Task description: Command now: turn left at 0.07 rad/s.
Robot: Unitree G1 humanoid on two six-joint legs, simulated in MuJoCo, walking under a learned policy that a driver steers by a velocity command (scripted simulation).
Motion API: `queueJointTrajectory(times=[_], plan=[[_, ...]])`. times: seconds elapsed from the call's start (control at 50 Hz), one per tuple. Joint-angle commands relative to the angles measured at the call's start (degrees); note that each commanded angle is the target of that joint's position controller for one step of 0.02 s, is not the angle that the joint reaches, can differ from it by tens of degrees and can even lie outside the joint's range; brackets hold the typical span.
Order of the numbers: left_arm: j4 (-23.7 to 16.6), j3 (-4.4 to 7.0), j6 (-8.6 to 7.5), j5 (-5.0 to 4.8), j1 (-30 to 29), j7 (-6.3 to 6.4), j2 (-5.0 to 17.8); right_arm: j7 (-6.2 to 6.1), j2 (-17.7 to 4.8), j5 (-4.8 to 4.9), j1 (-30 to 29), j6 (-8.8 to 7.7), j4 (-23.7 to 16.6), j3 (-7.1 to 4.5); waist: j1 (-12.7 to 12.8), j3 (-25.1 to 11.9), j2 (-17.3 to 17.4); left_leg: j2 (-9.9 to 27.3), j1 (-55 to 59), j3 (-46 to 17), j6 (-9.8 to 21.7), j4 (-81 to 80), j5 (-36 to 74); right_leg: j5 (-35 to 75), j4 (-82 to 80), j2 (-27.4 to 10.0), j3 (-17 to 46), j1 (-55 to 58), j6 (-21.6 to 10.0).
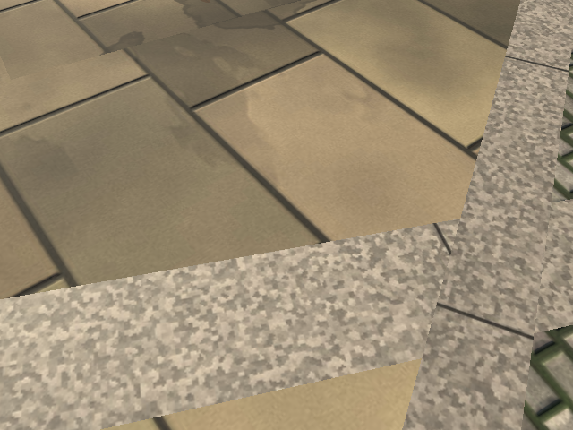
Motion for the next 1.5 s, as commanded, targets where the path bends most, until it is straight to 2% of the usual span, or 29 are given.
queueJointTrajectory(times=[0.02, 0.06, 0.08, 0.18, 0.24, 0.3, 0.44, 0.46, 0.5, 0.52, 0.56, 0.58, 0.7, 0.76, 0.82, 0.86, 0.88, 0.9, 0.92, 0.96, 1.02, 1.1, 1.32, 1.38, 1.42, 1.44, 1.46, 1.48, 1.5], plan=[[-1.1, 0.34, -0.97, 0.65, 1.8, -0.36, 4.0, -0.08, -8.4, 0.75, -0.9, -0.44, -1.1, -1.64, 1.3, -3.8, 7.0, 12.0, 0.3, -11.0, 6.1, -6.3, 10.9, 14.7, -15.9, 0.6, -0.7, 7.9, -1.7], [-0.7, 1.19, -0.99, 0.86, 1.8, -0.35, 9.7, 0.52, -8.4, -0.42, 3.2, -1.08, 0.2, -1.85, -2.6, -4.3, -1.2, 6.6, -2.3, -7.0, 1.7, -4.8, 4.0, 26.1, -12.4, -3.8, 2.6, 11.7, -4.7], [0.1, 1.07, -1.19, 0.43, 0.7, -0.9, 8.1, 0.36, -8.0, -0.31, 1.6, -0.89, 0.4, -1.77, -1.9, -4.3, -3.4, 4.3, 1.4, -4.1, 0.1, -4.5, 2.5, 17.3, -12.8, -2.7, 2.3, 6.4, -6.2], [2.0, -0.24, -2.64, 0.97, 0.0, -1.01, 4.8, -0.63, -8.0, 0.06, -0.5, 0.61, 2.2, -1.93, -0.8, -2.7, -0.7, 4.7, 3.4, -4.1, 0.3, -2.9, 7.0, 15.1, -14.9, -0.7, 1.0, 4.3, -3.9], [3.1, -0.05, -2.14, 0.01, 1.8, -0.25, 5.4, -0.81, -8.5, 1.0, 0.8, 0.82, 3.7, -2.45, -0.5, -0.8, 0.5, 2.6, -0.9, -2.6, 1.4, -1.6, -17.7, -9.4, -14.2, 1.0, 0.4, 1.6, -6.2], [2.6, -0.19, -3.32, -0.63, 2.8, 0.19, 5.3, -0.68, -7.9, 1.63, 1.8, -1.02, 3.8, -2.47, -0.4, 5.1, 0.5, 3.7, -7.7, -4.5, 2.7, -0.7, -25.8, -20.0, -15.0, -1.0, 4.7, -2.0, -9.1], [2.2, 0.63, -5.74, -1.69, 4.3, -1.23, 7.8, 1.26, -6.2, 2.35, 5.8, -5.84, 4.9, -2.43, -2.9, 4.1, -7.0, 2.3, -7.0, 0.6, 3.6, 5.8, -9.5, -7.8, -19.6, -10.9, 19.2, 3.1, -15.4], [0.6, 0.27, -5.86, -1.7, 0.5, -1.46, 6.6, 1.39, -7.3, 2.44, 10.5, -6.09, 6.9, -2.89, -5.3, 3.4, -4.7, 2.7, -0.2, -1.1, 4.4, 1.8, -7.1, 1.6, -14.8, -7.8, 13.8, -0.6, -13.3], [-4.0, -0.51, -7.83, -0.44, -5.8, -1.85, 3.5, 1.57, -16.6, 2.6, 25.5, -6.02, 11.9, -5.91, -10.0, -2.1, 16.0, 14.8, 25.6, -25.6, 11.2, -7.1, 9.1, 13.3, 16.4, 5.7, -4.1, -22.1, -5.1], [-4.0, -0.47, -8.42, -0.76, -5.0, -2.01, 3.5, 2.01, -13.2, 1.36, 26.4, -6.13, 11.7, -4.65, -9.3, -2.7, 16.6, 21.8, 30.0, -35.2, 15.1, -9.2, 16.7, -10.5, 27.6, 6.4, -0.1, -32.8, -5.0], [-4.0, -0.75, -8.39, -3.11, -5.1, -3.01, 2.8, 2.09, -8.2, 0.68, 22.4, -6.35, 10.2, -2.78, -6.2, 0.7, 7.1, 22.2, 30.2, -28.0, 14.3, -8.6, 16.8, -8.8, 36.8, 1.0, 2.9, -42.2, -7.9], [-4.8, -0.91, -8.39, -2.66, -6.7, -3.37, 2.1, 2.05, -7.7, 1.08, 22.0, -6.1, 10.2, -2.26, -5.7, 2.9, 4.6, 21.5, 28.9, -23.7, 12.5, -9.8, 19.4, -5.4, 35.0, -1.1, 1.8, -44.6, -8.3], [-9.3, -2.61, -7.26, -0.56, -15.0, -4.95, -1.9, -0.63, -9.8, 0.84, 17.3, -4.84, 7.6, -1.59, -4.3, 4.7, 7.0, 12.0, 3.8, -6.0, 7.8, -21.4, 16.3, 19.2, 3.6, 1.0, -5.7, -17.6, -4.0], [-10.7, -1.74, -6.53, -1.37, -16.5, -4.48, 1.5, -0.76, -11.4, 1.95, 20.2, -5.54, 9.0, -2.34, -3.4, 5.8, 8.4, 15.0, 7.6, -5.8, 6.8, -22.8, 16.3, 23.6, -4.7, 2.3, -3.9, -13.1, -5.4], [-9.4, 0.22, -6.34, -1.3, -9.4, -4.12, 5.3, -0.52, -12.2, 1.26, 19.3, -4.63, 8.7, -3.03, 1.4, -0.7, 9.6, 16.6, 15.8, -3.8, 4.2, -11.2, 40.7, 20.3, -5.3, 4.7, -4.1, -5.1, -8.6], [-4.4, 2.34, -5.55, -1.46, 7.6, -3.36, 8.5, -0.53, -10.7, 0.34, 19.2, -3.4, 7.8, -2.54, 9.3, -10.5, 8.4, 12.9, 6.9, -1.2, 1.6, 12.0, 42.4, 16.9, -3.5, 3.5, -2.7, 17.5, -12.0], [-2.9, 3.4, -5.44, 0.25, 14.4, -3.16, 13.9, 0.04, -3.2, -0.27, 26.5, -3.88, 6.6, -0.58, 6.3, -20.2, -6.2, 4.8, -13.4, -0.1, -1.3, 35.8, 14.8, 6.5, -5.8, -11.9, 21.6, 38.6, -20.0], [-2.1, 2.38, -5.46, 0.02, 15.2, -3.86, 11.1, 0.56, -1.6, 1.19, 27.5, -5.34, 7.6, 0.15, 5.7, -26.4, -14.0, -0.8, -21.4, -6.3, -1.5, 49.0, -18.2, -7.5, -20.5, -18.8, 45.0, 40.1, -24.3], [-2.6, 1.25, -5.99, -0.59, 9.5, -4.18, 7.7, 0.92, -7.7, 2.91, 21.1, -6.45, 5.6, -1.52, 5.2, -14.7, -9.0, 2.8, -27.6, -7.9, -0.2, 54.2, -16.2, -13.3, -23.7, -16.8, 40.9, 30.5, -21.0], [-4.0, 0.24, -6.89, 0.21, 0.4, -4.43, 4.7, 0.41, -9.0, 2.98, 13.5, -6.9, 3.3, -1.98, 1.5, -3.7, -0.4, 8.7, -25.5, -5.0, 1.2, 49.3, -6.5, -2.6, -26.1, -12.8, 24.7, 11.5, -18.1], [-3.4, -0.27, -7.77, 0.98, -2.6, -4.73, 2.9, -0.3, -6.3, 1.57, 16.5, -4.68, 4.0, -2.3, -3.0, -2.4, -2.5, 12.0, -17.1, -5.2, 0.7, 41.9, -2.6, 5.1, -30.0, -8.6, 14.6, 0.0, -17.4], [-1.4, 0.32, -8.01, 0.73, 1.9, -3.37, 5.8, -0.66, -7.1, 0.61, 9.0, -3.9, 0.8, -2.7, -2.0, 0.9, -0.6, 13.2, -24.9, -4.5, -2.0, 31.3, 6.5, 8.1, -33.4, -8.7, 10.6, 0.2, -19.1], [3.2, 0.76, -5.39, -0.62, 14.1, -1.76, 7.5, 2.22, -5.6, 1.6, -9.9, -5.96, -6.1, -1.37, 4.3, 3.0, 0.1, 8.4, -26.7, -0.8, -2.1, 3.8, 15.9, 18.4, -28.0, -9.8, 4.0, 16.7, -15.9], [3.1, 1.25, -4.48, -0.71, 13.0, -1.64, 8.7, 2.85, -8.1, 1.79, -6.7, -6.41, -6.4, -2.05, 1.3, 0.5, -2.3, 6.2, -20.2, 0.6, 0.4, 1.6, 8.8, 31.2, -22.0, -11.3, 4.4, 20.5, -14.5], [2.2, 0.55, -4.03, -0.3, 11.5, -1.61, 7.2, 2.28, -13.0, 1.48, 8.8, -6.55, -2.0, -4.5, -6.3, -10.0, -1.7, 4.7, 3.1, 1.9, 4.0, 0.9, 10.0, 44.1, -3.5, -6.4, 0.2, 14.9, -11.6], [0.2, -0.74, -4.47, 0.64, 13.0, -1.62, 3.8, 1.73, -17.6, 0.33, 18.6, -6.3, -0.2, -5.73, -8.4, -19.3, 5.6, 17.3, 23.1, -14.4, 9.4, 2.3, 8.1, 28.7, 16.3, -1.6, -3.0, -0.9, -8.8], [0.4, -2.35, -5.95, 0.34, 17.9, -2.07, -1.7, 2.12, -19.1, 0.7, 20.8, -5.95, 1.1, -5.94, -5.6, -24.6, 19.4, 26.5, 36.1, -39.0, 16.6, -5.1, -1.0, -11.2, 31.4, 8.0, 0.3, -19.9, -6.3], [0.4, -0.81, -7.15, -1.26, 13.5, -2.32, 5.2, 2.12, -13.2, 1.23, 18.9, -6.0, 0.5, -4.25, -7.3, -20.1, 13.3, 24.5, 33.6, -37.4, 14.2, -7.5, -5.8, -12.1, 37.3, 4.6, 6.3, -26.4, -7.3], [-1.1, -0.3, -7.98, -2.32, 8.8, -2.56, 7.0, 1.89, -11.2, 1.15, 14.2, -6.03, -0.5, -3.56, -6.5, -12.5, 10.8, 22.7, 26.1, -28.3, 11.9, -8.6, -1.8, -6.7, 37.0, 1.6, 4.7, -28.9, -8.1]])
